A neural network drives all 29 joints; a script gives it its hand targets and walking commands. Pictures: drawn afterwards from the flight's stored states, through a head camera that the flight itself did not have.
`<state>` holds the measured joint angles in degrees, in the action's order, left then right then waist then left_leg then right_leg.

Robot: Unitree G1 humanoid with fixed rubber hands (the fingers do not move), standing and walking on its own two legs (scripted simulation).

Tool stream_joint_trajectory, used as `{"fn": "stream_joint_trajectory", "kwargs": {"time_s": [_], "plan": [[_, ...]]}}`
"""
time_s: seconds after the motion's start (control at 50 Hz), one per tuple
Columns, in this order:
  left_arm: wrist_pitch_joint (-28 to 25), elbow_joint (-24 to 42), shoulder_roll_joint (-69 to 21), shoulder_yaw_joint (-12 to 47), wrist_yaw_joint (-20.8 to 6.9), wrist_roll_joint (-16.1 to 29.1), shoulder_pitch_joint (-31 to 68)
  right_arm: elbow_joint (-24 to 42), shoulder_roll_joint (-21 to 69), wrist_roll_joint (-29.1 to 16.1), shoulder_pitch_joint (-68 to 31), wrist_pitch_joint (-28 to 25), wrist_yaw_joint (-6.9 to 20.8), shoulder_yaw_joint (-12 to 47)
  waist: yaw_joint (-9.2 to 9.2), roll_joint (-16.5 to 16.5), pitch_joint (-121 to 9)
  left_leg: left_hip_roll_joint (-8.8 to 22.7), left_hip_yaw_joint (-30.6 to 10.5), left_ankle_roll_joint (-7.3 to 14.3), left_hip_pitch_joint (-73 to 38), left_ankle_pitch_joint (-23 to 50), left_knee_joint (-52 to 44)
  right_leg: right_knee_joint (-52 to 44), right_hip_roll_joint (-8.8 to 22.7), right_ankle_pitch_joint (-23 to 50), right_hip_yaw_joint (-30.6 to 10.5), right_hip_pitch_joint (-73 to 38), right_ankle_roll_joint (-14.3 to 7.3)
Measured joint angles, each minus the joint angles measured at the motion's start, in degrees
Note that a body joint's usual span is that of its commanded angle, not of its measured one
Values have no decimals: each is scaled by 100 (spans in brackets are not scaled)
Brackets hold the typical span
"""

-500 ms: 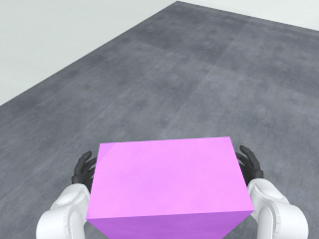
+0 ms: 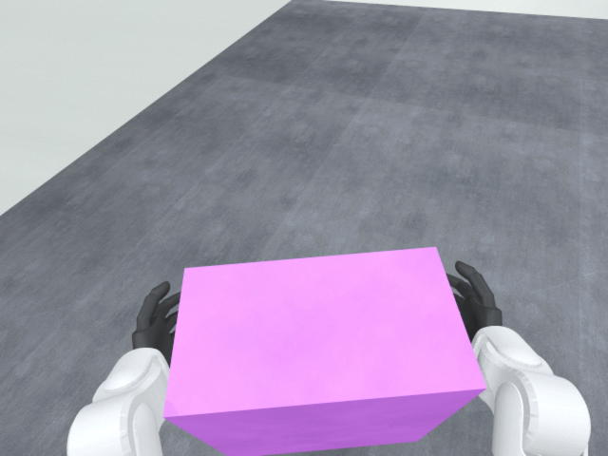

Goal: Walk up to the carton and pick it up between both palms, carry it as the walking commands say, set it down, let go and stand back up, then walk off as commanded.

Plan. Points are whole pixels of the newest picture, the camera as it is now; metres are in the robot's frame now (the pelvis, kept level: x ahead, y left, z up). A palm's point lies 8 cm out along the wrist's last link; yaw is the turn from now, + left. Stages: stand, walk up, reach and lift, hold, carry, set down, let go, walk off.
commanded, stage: carry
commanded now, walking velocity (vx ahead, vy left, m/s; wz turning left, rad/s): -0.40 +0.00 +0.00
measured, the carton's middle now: (318, 368) +0.24 -0.01 +0.02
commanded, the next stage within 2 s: none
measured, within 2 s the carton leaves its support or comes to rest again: neither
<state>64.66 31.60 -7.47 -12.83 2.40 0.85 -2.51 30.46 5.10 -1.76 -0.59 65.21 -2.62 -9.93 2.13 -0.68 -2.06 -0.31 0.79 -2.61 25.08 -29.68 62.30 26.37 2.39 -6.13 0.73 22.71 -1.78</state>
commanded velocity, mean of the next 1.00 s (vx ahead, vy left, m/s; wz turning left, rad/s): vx -0.40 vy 0.00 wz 0.00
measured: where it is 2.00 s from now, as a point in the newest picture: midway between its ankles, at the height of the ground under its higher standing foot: outside the picture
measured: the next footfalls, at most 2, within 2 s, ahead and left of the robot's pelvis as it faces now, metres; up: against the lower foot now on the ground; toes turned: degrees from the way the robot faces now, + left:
left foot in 0.16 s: -0.15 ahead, +0.14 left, +0.00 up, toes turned +7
right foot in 0.56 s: -0.31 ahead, -0.13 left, +0.00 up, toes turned -2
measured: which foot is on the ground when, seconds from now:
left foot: up 0.00-0.14, down 0.16-0.56, up 0.58-0.96, down 0.98-1.00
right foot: down 0.00-0.18, up 0.20-0.54, down 0.56-1.00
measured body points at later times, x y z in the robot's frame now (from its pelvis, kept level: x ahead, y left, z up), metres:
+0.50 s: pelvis -0.26 +0.00 +0.00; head -0.25 +0.01 +0.45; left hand -0.01 +0.19 +0.08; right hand +0.00 -0.17 +0.08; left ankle -0.19 +0.13 -0.74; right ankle -0.32 -0.13 -0.71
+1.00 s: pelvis -0.54 -0.02 -0.02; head -0.51 -0.02 +0.43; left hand -0.29 +0.17 +0.06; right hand -0.27 -0.19 +0.06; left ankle -0.61 +0.10 -0.75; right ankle -0.35 -0.13 -0.74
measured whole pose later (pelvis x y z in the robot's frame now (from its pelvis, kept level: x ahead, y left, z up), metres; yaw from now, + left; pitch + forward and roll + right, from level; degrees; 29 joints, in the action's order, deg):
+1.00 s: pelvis -0.54 -0.02 -0.02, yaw +2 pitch +3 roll +2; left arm 65.6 31.9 -6.3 -12.3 2.5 0.0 -1.0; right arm 29.7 5.9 -1.6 -2.2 65.2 -2.3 -10.8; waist 0.9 2.4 -1.5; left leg -0.2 4.7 -0.3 11.6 -21.5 29.3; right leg 23.4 4.2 0.2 2.6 31.9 0.5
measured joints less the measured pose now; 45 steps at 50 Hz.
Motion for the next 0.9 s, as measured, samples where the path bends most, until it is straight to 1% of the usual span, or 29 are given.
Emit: {"fn": "stream_joint_trajectory", "kwargs": {"time_s": [0.06, 0.12, 0.14, 0.16, 0.18, 0.2, 0.22, 0.24, 0.26, 0.28, 0.3, 0.32, 0.34, 0.38, 0.42, 0.48, 0.5, 0.52, 0.54, 0.56, 0.58, 0.6, 0.62, 0.64, 0.68, 0.72, 0.74, 0.78, 0.9], "plan": [[32, -4, 14, 2, -9, -33, 107, -5, -55, -4, -102, 29, -13, 4, -51, 83, -58, -41, 91, 59, -586, -216, -993, -271, 55, 445, 47, 242, 18], [77, -6, 34, 21, -5, -70, 168, -37, -51, -11, -161, 49, -13, -30, -109, 220, -67, -88, 230, 144, -1090, -141, -2107, -596, 127, 956, 87, 486, 76], [93, 1, 44, 28, -1, -77, 171, -46, -36, -10, -170, 53, -8, -43, -117, 248, -63, -64, 318, 179, -1301, 36, -2629, -663, 138, 1102, 109, 573, 118], [97, 5, 47, 45, 4, -84, 173, -42, -32, -6, -183, 64, 2, -62, -114, 194, -62, 19, 359, 217, -1512, 218, -3190, -620, 106, 1097, 173, 708, 170], [94, -35, 123, 48, 6, -76, 177, -113, 39, 14, -186, 28, 8, -67, -123, 281, 8, -13, 397, 237, -1491, 742, -3400, -412, 153, 715, 147, 870, 230], [98, -93, 208, 47, 8, -35, 120, -185, 141, 63, -143, 5, 8, -63, -138, 321, 89, -19, 407, 264, -1362, 942, -3258, 37, 152, -140, 93, 1073, 329], [120, -130, 261, 48, 10, 12, 46, -205, 238, 112, -52, 6, 6, -66, -154, 274, 153, 44, 379, 292, -1264, 988, -3122, 853, 61, -940, 28, 1315, 410], [152, -161, 268, 50, 12, 49, 1, -184, 247, 146, 65, 10, 8, -34, -183, 204, 198, 127, 332, 308, -1194, 1014, -3060, 1834, -71, -1423, -62, 1554, 449], [173, -187, 232, 46, 16, 75, -9, -130, 240, 162, 170, 13, 12, -26, -221, 150, 225, 198, 278, 309, -1135, 1064, -3056, 2755, -200, -1625, -147, 1736, 468], [171, -205, 173, 41, 21, 88, 4, -63, 238, 168, 242, 8, 21, -50, -256, 113, 235, 255, 224, 301, -1067, 1141, -3077, 3504, -306, -1662, -209, 1840, 466], [154, -209, 119, 42, 27, 89, 32, -2, 238, 165, 276, -4, 39, -92, -285, 92, 232, 299, 177, 296, -987, 1236, -3100, 4077, -389, -1655, -254, 1868, 471], [134, -198, 85, 52, 33, 79, 70, 42, 238, 156, 277, -23, 63, -135, -305, 81, 217, 335, 141, 294, -891, 1335, -3113, 4476, -452, -1659, -286, 1826, 487], [118, -178, 75, 69, 42, 66, 113, 67, 236, 144, 255, -45, 87, -173, -313, 75, 191, 368, 114, 293, -785, 1430, -3115, 4674, -495, -1684, -306, 1716, 510], [113, -128, 118, 114, 67, 57, 208, 97, 231, 120, 182, -78, 117, -217, -309, 61, 121, 428, 85, 279, -567, 1611, -3126, 4456, -523, -1820, -306, 1308, 551], [135, -89, 213, 165, 96, 74, 286, 117, 225, 112, 122, -95, 122, -219, -299, 35, 28, 481, 88, 255, -359, 1805, -3181, 3703, -490, -2038, -238, 770, 576], [182, -90, 359, 205, 121, 119, 352, 115, 219, 153, 61, -78, 107, -164, -283, -41, -102, 563, 143, 205, -71, 2158, -3349, 2314, -393, -2265, -32, -22, 573], [191, -111, 384, 199, 124, 137, 365, 109, 218, 175, 50, -64, 97, -142, -278, -79, -130, 597, 164, 176, 24, 2286, -3408, 1785, -371, -2198, 46, -282, 553], [198, -133, 393, 185, 124, 155, 375, 107, 219, 193, 49, -51, 86, -124, -277, -111, -149, 629, 185, 140, 119, 2410, -3454, 1172, -340, -1976, 142, -561, 531], [206, -139, 391, 162, 122, 173, 380, 115, 218, 206, 58, -45, 76, -101, -279, -104, -168, 640, 226, 97, 225, 2522, -3471, 530, -281, -1718, 215, -845, 496], [179, -174, 336, 138, 115, 179, 377, 115, 178, 208, 60, -44, 67, -89, -284, -176, -153, 707, 233, 50, 348, 2607, -3424, 133, -308, -1277, 253, -941, 408], [130, -264, 232, 137, 112, 153, 347, 84, 107, 188, 101, -37, 62, -101, -273, -267, -103, 734, 167, -11, 474, 2184, -3225, 159, -371, -1082, 265, -838, 274], [111, -312, 116, 138, 113, 111, 290, 75, 51, 147, 172, -10, 60, -124, -245, -256, -55, 632, 87, -49, 638, 1332, -2675, 258, -345, -1032, 246, -730, 154], [102, -309, 0, 124, 117, 68, 211, 71, 17, 95, 229, 17, 59, -149, -202, -204, 5, 471, 5, -48, 803, 696, -1913, 307, -276, -1004, 212, -666, 75], [89, -267, -26, 147, 115, 33, 114, 59, 8, 49, 256, 34, 59, -156, -153, -151, 59, 322, -46, -31, 926, 380, -1140, 308, -207, -952, 162, -622, 32], [51, -150, -14, 145, 90, -2, -38, 26, 32, 12, 240, 24, 55, -116, -66, -77, 117, 125, -85, 3, 1004, 311, 53, 272, -114, -782, 54, -509, 13], [12, -52, -12, 85, 50, 6, -84, 32, 57, 7, 179, -4, 41, -73, -6, -46, 123, 27, -98, -4, 865, 318, 644, 245, -64, -591, -3, -361, 8], [-2, -18, -11, 59, 31, 8, -79, 36, 57, 5, 141, -14, 33, -54, 11, -38, 107, 7, -88, -9, 721, 268, 690, 222, -47, -493, -13, -282, 5], [-8, 26, -6, 25, 6, 1, -41, 42, 32, 2, 64, -18, 18, -21, 24, -29, 56, 17, -35, -3, 338, 117, 366, 137, -22, -280, -1, -126, -5], [52, 54, 16, 22, -11, -63, 139, 32, -52, -9, -131, 30, -2, -17, -66, 140, -32, -36, 145, 86, -747, -234, -1478, -361, 88, 580, 104, 362, 24]]}}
